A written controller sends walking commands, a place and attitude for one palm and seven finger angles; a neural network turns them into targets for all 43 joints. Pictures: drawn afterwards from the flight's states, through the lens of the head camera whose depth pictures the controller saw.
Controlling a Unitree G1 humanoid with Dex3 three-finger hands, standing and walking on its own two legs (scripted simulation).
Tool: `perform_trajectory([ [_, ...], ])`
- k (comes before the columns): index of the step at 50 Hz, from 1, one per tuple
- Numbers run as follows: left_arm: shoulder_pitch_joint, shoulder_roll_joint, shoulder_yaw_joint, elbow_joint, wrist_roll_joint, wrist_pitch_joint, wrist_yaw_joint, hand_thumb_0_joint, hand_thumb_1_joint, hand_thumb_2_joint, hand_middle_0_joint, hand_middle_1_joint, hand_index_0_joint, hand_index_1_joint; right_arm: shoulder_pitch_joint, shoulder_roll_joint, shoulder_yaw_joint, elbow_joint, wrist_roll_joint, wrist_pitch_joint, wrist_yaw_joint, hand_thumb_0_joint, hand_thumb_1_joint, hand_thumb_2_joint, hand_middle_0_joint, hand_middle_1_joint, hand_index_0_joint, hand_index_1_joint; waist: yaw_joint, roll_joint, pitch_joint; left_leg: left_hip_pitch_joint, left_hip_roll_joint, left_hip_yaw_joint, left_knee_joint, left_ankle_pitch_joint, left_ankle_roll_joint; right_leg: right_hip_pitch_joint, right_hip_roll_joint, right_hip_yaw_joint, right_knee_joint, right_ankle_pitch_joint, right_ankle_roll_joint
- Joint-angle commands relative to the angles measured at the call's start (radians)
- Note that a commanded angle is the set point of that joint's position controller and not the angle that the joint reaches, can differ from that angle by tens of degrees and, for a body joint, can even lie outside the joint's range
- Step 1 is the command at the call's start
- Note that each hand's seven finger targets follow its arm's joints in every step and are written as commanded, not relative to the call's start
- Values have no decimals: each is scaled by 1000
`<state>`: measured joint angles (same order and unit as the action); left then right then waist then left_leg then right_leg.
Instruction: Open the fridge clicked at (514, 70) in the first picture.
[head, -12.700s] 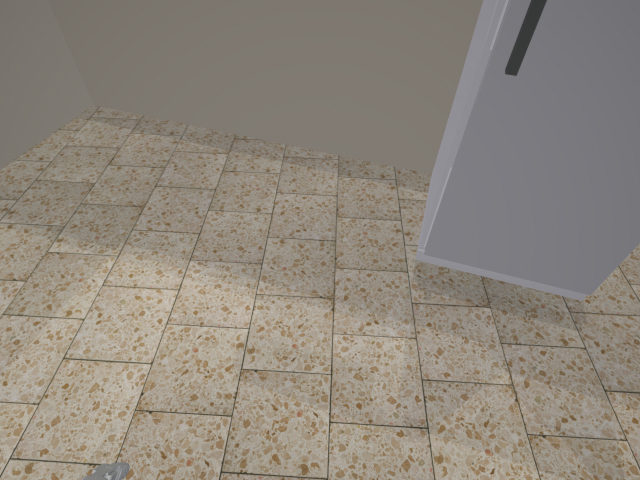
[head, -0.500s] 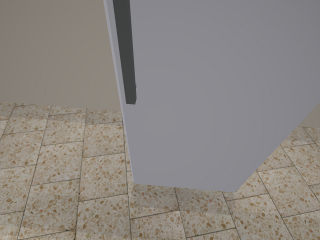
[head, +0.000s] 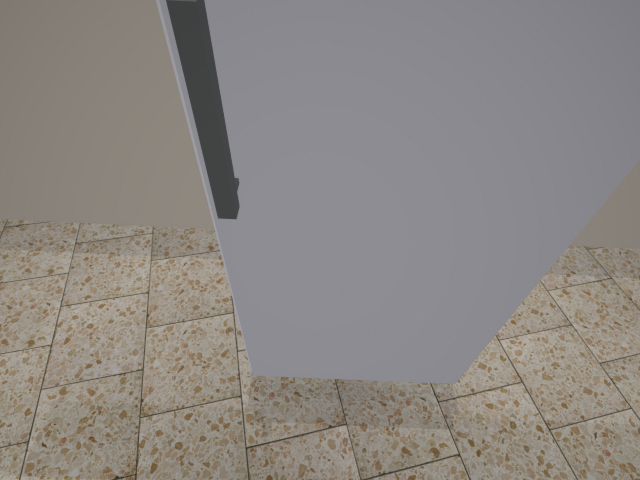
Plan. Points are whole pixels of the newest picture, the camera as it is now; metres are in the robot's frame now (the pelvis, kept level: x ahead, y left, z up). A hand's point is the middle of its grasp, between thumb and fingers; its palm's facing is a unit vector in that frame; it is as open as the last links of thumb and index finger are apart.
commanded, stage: come to a stop and stand still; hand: left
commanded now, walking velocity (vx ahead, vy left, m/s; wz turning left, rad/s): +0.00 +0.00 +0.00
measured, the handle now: (216, 117) +0.46 +0.16 +0.22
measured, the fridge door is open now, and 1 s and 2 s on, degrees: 0 0 0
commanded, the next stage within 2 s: look again from close up in 1.18 s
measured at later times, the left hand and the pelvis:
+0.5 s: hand out of the picture +0.00 +0.20 -0.16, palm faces +0.00 -0.97 -0.24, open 7.4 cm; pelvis -0.01 +0.02 +0.00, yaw +0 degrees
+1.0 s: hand out of the picture +0.02 +0.18 -0.17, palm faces -0.01 -0.98 -0.19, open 7.3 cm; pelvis +0.01 +0.01 +0.01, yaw -1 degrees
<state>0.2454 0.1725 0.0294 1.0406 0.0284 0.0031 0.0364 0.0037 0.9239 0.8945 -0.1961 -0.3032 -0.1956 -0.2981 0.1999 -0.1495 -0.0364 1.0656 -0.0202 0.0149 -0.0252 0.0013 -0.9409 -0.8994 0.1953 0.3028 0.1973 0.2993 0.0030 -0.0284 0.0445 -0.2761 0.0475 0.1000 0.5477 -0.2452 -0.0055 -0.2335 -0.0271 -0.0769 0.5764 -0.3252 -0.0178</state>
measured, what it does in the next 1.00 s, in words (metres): stands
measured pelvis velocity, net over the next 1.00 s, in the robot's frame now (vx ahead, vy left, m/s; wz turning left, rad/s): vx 0.01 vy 0.01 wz -0.02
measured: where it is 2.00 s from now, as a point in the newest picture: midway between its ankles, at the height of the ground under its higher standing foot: outside the picture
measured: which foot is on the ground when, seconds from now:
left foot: down 0.00-1.00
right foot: down 0.00-1.00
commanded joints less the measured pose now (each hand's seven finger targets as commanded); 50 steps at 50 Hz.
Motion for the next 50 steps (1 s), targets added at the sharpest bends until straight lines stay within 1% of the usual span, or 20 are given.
perform_trajectory([
  [1,79,94,11,-24,-8,-19,-2,0,900,900,-200,-300,-200,-300,46,-85,-2,-19,6,-31,-2,0,-900,-900,200,300,200,300,20,64,-39,68,85,-94,-116,235,21,20,-101,103,-158,289,-8],
  [4,69,101,8,-11,-11,-19,-6,0,900,900,-200,-300,-200,-300,61,-86,6,-8,5,-30,-2,0,-900,-900,200,300,200,300,18,44,-6,51,80,-96,-156,136,16,20,-100,108,-209,195,-9],
  [5,73,102,8,-8,-9,-21,-6,0,900,900,-200,-300,-200,-300,68,-82,6,-3,5,-31,-2,0,-900,-900,200,300,200,300,19,32,-4,59,82,-94,-159,140,15,30,-99,104,-222,204,-9],
  [9,66,98,4,6,-13,-20,-9,0,900,900,-200,-300,-200,-300,86,-81,12,14,3,-27,1,0,-900,-900,200,300,200,300,12,27,45,50,70,-93,-195,35,8,-11,-96,113,-280,48,-9],
  [11,73,91,2,13,-13,-20,-9,0,900,900,-200,-300,-200,-300,104,-78,16,20,3,-28,0,0,-900,-900,200,300,200,300,11,29,43,54,71,-95,-206,33,8,-5,-96,108,-288,44,-8],
  [12,147,100,-15,30,-6,-32,35,0,900,900,-200,-300,-200,-300,3,-134,6,-51,11,-33,6,0,-900,-900,200,300,200,300,34,108,84,18,64,-52,7,52,-15,-51,-147,193,-250,373,-6],
  [13,50,165,-9,-30,-12,-42,25,0,900,900,-200,-300,-200,-300,95,-69,12,-67,8,-19,15,0,-900,-900,200,300,200,300,-47,107,-19,40,38,-65,0,-72,-9,-62,-189,212,-268,69,-59],
  [14,12,154,-6,-48,-13,-40,15,0,900,900,-200,-300,-200,-300,120,-75,13,-54,1,-19,17,0,-900,-900,200,300,200,300,-48,141,10,56,38,-70,-35,-68,0,-127,-156,185,-258,-111,-73],
  [15,20,137,-6,-46,-10,-49,12,0,900,900,-200,-300,-200,-300,156,-73,17,-55,-6,-33,20,0,-900,-900,200,300,200,300,-48,174,-53,72,54,-83,-64,47,6,-81,-124,138,-203,1,-68],
  [16,34,128,-9,-43,-14,-47,11,0,900,900,-200,-300,-200,-300,160,-85,19,-63,-3,-35,19,0,-900,-900,200,300,200,300,-40,143,-49,41,65,-111,-95,22,19,-53,-89,119,-180,-18,-53],
  [17,46,116,-12,-39,-14,-40,9,0,900,900,-200,-300,-200,-300,147,-97,17,-71,-2,-34,16,0,-900,-900,200,300,200,300,-29,111,-32,8,70,-122,-122,-32,29,-48,-74,107,-172,-52,-45],
  [19,62,92,-19,-30,-13,-32,5,0,900,900,-200,-300,-200,-300,138,-109,16,-85,-2,-32,14,0,-900,-900,200,300,200,300,-22,23,9,-22,68,-131,-154,-99,37,-67,-63,108,-171,-88,-38],
  [21,68,87,-21,-24,-12,-33,2,0,900,900,-200,-300,-200,-300,143,-108,20,-83,-2,-37,14,0,-900,-900,200,300,200,300,-16,2,23,-26,64,-133,-175,-79,41,-61,-65,105,-166,-65,-32],
  [24,80,80,-24,-19,-13,-25,2,0,900,900,-200,-300,-200,-300,152,-117,20,-73,-1,-36,13,0,-900,-900,200,300,200,300,-13,18,64,-46,72,-150,-223,-155,46,-79,-55,99,-157,-82,-26],
  [26,96,82,-24,-15,-11,-27,1,0,900,900,-200,-300,-200,-300,145,-114,22,-66,0,-39,13,0,-900,-900,200,300,200,300,-3,23,58,-48,70,-145,-229,-138,48,-54,-59,97,-155,-40,-23],
  [27,100,81,-24,-13,-12,-28,1,0,900,900,-200,-300,-200,-300,145,-114,22,-64,0,-40,12,0,-900,-900,200,300,200,300,-4,5,55,-37,68,-143,-226,-126,48,-58,-60,105,-159,-37,-24],
  [33,101,89,-24,-2,-15,-32,2,0,900,900,-200,-300,-200,-300,153,-107,28,-34,4,-50,10,0,-900,-900,200,300,200,300,-2,10,1,33,67,-113,-205,15,46,-25,-76,108,-164,61,-19],
  [36,99,96,-24,3,-14,-35,2,0,900,900,-200,-300,-200,-300,142,-105,29,-24,5,-51,9,0,-900,-900,200,300,200,300,-1,8,-1,53,65,-97,-186,75,43,-17,-84,112,-175,109,-17],
  [44,93,99,-22,23,-14,-33,0,0,900,900,-200,-300,-200,-300,118,-102,29,-1,6,-49,5,0,-900,-900,200,300,200,300,-2,50,16,72,67,-87,-189,91,35,-16,-85,115,-196,128,-18],
  [50,94,101,-21,32,-11,-35,0,0,900,900,-200,-300,-200,-300,108,-105,27,8,7,-51,1,0,-900,-900,200,300,200,300,2,36,-1,100,73,-86,-182,145,37,8,-88,111,-199,198,-16],
])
